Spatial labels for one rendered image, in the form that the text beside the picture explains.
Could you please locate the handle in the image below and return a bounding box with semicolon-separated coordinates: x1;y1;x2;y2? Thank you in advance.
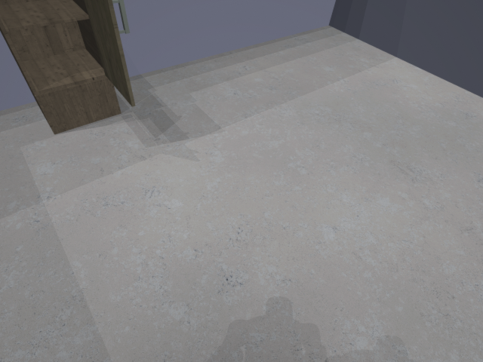
112;0;130;34

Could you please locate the cupboard door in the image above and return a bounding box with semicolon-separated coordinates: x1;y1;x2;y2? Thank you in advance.
84;0;135;107

